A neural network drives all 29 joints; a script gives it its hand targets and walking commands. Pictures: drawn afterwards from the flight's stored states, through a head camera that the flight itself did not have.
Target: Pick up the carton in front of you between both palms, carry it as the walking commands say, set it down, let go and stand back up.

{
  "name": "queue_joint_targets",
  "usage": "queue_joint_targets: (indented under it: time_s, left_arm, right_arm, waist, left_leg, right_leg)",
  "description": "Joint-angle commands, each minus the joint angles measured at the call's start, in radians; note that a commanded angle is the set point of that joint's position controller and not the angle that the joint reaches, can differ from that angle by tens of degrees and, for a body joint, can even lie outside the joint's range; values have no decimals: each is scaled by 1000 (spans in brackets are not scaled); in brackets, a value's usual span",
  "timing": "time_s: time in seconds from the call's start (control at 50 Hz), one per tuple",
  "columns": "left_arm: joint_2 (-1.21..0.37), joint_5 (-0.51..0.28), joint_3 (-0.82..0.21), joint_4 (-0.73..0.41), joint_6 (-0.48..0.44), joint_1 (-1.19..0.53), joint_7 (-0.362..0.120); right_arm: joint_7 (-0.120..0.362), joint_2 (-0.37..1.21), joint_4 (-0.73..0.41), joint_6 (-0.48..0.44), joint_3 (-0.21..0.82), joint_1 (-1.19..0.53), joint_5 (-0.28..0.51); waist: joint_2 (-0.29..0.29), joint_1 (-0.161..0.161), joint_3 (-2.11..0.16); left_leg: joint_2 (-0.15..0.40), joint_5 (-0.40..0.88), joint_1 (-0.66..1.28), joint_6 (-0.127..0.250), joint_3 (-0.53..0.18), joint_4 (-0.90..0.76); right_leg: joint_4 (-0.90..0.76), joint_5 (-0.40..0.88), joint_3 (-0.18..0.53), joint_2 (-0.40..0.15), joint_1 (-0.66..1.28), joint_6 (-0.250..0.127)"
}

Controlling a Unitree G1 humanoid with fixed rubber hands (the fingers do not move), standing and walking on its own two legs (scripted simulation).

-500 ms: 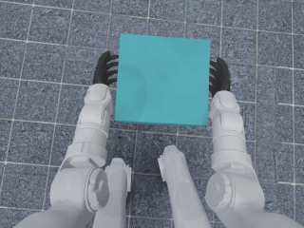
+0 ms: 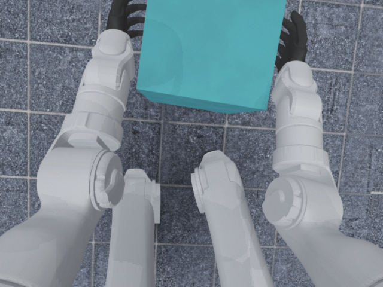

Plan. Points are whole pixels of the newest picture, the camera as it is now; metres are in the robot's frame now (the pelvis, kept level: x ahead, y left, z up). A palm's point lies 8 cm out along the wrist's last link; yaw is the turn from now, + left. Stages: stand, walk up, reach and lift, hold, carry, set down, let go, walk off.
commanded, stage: set down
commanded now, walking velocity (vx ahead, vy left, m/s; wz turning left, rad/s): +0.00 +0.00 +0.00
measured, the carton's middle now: (202, 56) +0.51 -0.12 -0.21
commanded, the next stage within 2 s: none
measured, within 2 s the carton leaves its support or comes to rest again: rests again in 0.86 s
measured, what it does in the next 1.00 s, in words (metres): lowers itself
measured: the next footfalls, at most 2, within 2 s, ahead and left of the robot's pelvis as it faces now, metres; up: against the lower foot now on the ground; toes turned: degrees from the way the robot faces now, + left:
none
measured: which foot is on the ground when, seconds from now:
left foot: down 0.00-1.00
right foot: down 0.00-1.00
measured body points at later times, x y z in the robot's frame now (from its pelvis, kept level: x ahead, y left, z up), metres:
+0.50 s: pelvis +0.01 +0.01 -0.04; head +0.37 -0.02 +0.23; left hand +0.58 +0.01 -0.21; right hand +0.47 -0.27 -0.21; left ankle +0.10 +0.12 -0.41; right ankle +0.13 -0.14 -0.41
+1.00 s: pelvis +0.00 +0.01 -0.06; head +0.37 -0.02 +0.20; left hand +0.57 +0.02 -0.25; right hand +0.46 -0.27 -0.24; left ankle +0.09 +0.12 -0.41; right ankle +0.13 -0.13 -0.41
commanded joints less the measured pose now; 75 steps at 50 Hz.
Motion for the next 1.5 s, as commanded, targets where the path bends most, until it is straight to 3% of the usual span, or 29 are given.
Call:
queue_joint_targets:
  time_s: [0.0,0.12,0.22,0.28,0.54,0.82,1.16,1.26,1.34,1.36,1.4,1.48]
  left_arm:
    - [-834,-83,-305,-26,-30,-543,-165]
    - [-798,-117,-339,-13,-31,-616,-156]
    - [-828,-146,-404,-58,-37,-649,-152]
    - [-860,-161,-434,-80,-42,-646,-149]
    - [-787,-130,-355,40,-67,-558,-159]
    - [-680,-174,-378,52,-101,-601,-181]
    - [-475,-119,-307,156,-110,-543,-187]
    - [-324,-134,-319,132,-124,-558,-157]
    - [202,-169,-297,108,-145,-472,-39]
    - [256,-179,-307,121,-142,-474,-19]
    - [289,-213,-333,129,-140,-485,-7]
    - [275,-278,-388,76,-147,-503,-12]
  right_arm:
    - [230,710,-7,-28,449,-666,101]
    - [245,645,3,-39,426,-735,129]
    - [266,622,-11,-51,411,-766,168]
    - [273,616,17,-58,403,-740,177]
    - [287,540,87,-83,343,-694,122]
    - [256,453,135,-125,320,-700,129]
    - [233,289,265,-141,208,-635,96]
    - [200,163,313,-172,145,-564,88]
    - [67,-323,403,-251,26,-334,126]
    - [38,-375,414,-270,24,-329,148]
    - [13,-420,426,-296,43,-352,196]
    - [14,-432,416,-326,139,-394,322]
  waist:
    - [10,-96,-1116]
    - [47,-132,-1111]
    - [146,-170,-1076]
    - [181,-172,-1079]
    - [130,-157,-888]
    - [128,-169,-759]
    - [117,-127,-550]
    - [109,-148,-566]
    - [90,-181,-597]
    - [85,-186,-610]
    - [92,-182,-635]
    - [116,-161,-704]
  left_leg:
    - [-32,131,345,60,159,-149]
    - [-26,161,364,55,152,-81]
    - [-16,241,392,47,150,-40]
    - [-12,279,389,40,143,-31]
    - [-4,278,278,60,110,-16]
    - [4,224,199,71,90,21]
    - [24,127,149,88,63,32]
    - [46,132,201,73,57,38]
    - [87,141,267,48,44,37]
    - [96,143,281,45,35,38]
    - [109,159,307,40,28,45]
    - [130,232,354,40,31,72]
  right_leg:
    - [-84,251,-241,11,799,-10]
    - [-11,279,-257,-6,727,-14]
    - [26,352,-248,-15,632,-29]
    - [48,380,-246,-18,621,-35]
    - [74,350,-233,-26,494,-46]
    - [102,317,-204,-36,473,-65]
    - [121,175,-184,-46,357,-78]
    - [130,187,-195,-64,383,-64]
    - [130,222,-208,-105,438,-48]
    - [129,230,-206,-111,447,-46]
    - [133,250,-198,-121,450,-46]
    - [139,328,-183,-135,467,-52]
